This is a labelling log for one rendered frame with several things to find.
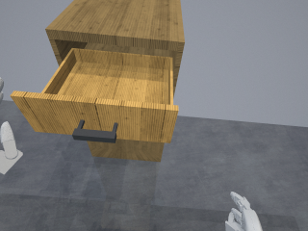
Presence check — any drawer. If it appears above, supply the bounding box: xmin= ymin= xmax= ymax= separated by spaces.
xmin=10 ymin=48 xmax=179 ymax=143

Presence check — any cabinet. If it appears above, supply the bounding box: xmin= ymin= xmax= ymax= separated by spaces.
xmin=45 ymin=0 xmax=185 ymax=162

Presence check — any robot left hand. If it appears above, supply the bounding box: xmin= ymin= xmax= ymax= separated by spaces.
xmin=0 ymin=77 xmax=23 ymax=174

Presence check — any handle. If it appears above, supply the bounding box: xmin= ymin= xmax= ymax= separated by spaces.
xmin=72 ymin=119 xmax=118 ymax=143

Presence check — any robot right hand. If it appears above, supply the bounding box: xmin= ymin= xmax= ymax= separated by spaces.
xmin=225 ymin=192 xmax=263 ymax=231

